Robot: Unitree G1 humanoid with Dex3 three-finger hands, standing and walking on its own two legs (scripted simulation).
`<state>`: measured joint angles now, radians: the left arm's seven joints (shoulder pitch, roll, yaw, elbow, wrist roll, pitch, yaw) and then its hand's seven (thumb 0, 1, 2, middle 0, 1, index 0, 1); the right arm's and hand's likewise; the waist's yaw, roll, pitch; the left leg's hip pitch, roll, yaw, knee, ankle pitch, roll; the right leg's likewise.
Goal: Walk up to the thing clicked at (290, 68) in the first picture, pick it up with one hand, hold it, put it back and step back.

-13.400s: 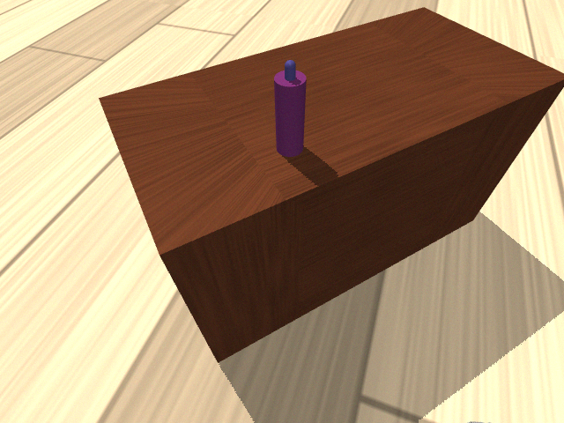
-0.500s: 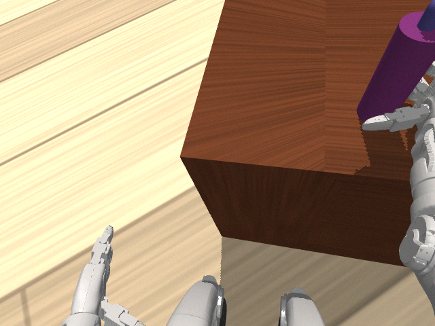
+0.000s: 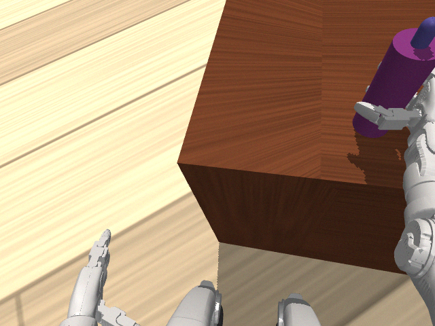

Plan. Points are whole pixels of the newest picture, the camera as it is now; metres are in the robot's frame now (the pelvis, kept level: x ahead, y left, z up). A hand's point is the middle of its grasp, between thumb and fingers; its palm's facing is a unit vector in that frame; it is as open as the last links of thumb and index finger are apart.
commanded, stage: settle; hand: right
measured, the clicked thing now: (395, 83) +0.50 -0.22 +0.11
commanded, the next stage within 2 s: lift in 0.94 s
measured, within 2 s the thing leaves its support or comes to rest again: leaves its support in 0.28 s
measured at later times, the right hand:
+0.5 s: hand (394, 88) +0.49 -0.22 +0.11, palm faces +0.18 +0.98 +0.00, open 9.5 cm
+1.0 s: hand (398, 75) +0.49 -0.21 +0.13, palm faces +0.16 +0.99 +0.02, open 9.5 cm
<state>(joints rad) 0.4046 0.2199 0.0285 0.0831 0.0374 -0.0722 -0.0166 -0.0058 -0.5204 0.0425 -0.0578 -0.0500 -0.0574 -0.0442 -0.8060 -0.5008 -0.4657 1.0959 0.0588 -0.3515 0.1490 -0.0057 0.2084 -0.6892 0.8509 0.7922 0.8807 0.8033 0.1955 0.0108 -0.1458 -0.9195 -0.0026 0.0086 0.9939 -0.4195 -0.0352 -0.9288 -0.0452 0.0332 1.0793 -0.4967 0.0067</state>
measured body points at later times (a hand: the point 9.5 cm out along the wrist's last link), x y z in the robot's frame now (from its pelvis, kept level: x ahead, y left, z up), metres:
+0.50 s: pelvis +0.00 +0.00 +0.02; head +0.09 -0.02 +0.46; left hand +0.15 +0.26 -0.01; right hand +0.47 -0.27 +0.11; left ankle +0.03 +0.15 -0.66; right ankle +0.00 -0.12 -0.66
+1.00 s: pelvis +0.01 +0.01 +0.03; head +0.08 -0.01 +0.48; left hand +0.15 +0.27 +0.00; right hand +0.48 -0.26 +0.14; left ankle +0.03 +0.15 -0.66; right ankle +0.00 -0.12 -0.66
